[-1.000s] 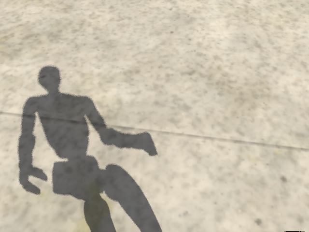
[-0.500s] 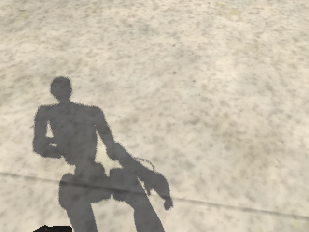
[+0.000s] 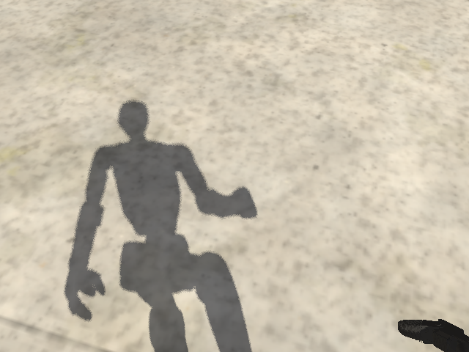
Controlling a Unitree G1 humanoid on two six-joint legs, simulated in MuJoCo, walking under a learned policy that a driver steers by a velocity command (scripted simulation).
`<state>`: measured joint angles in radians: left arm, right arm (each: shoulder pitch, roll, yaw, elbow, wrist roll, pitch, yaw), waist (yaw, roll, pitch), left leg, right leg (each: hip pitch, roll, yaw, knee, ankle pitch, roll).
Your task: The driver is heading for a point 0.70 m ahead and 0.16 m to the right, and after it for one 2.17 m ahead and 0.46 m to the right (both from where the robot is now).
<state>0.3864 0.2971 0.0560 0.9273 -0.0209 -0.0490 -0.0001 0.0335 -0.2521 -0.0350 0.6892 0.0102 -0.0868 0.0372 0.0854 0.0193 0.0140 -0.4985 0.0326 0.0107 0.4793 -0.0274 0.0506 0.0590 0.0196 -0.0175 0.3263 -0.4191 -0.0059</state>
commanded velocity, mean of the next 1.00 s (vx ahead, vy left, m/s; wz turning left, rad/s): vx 0.49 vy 0.00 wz -0.38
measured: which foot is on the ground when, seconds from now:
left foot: down 0.00-0.56, up 0.58-1.00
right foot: down 0.00-0.00, up 0.02-0.52, down 0.54-1.00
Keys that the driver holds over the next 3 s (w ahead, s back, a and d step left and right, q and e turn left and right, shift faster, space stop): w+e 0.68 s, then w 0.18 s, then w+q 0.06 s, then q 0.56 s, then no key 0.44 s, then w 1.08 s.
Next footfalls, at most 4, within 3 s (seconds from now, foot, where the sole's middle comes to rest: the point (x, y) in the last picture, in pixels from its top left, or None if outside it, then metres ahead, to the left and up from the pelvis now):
0.54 right None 0.43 -0.16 -0.76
1.04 left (292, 248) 0.79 -0.09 -0.76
1.54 right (363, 261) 0.77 -0.31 -0.76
1.86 left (276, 257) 0.76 -0.04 -0.76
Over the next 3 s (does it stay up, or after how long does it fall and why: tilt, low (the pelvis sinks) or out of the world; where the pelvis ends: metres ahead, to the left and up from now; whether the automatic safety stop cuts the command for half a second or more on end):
stays up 1.16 -0.18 0.02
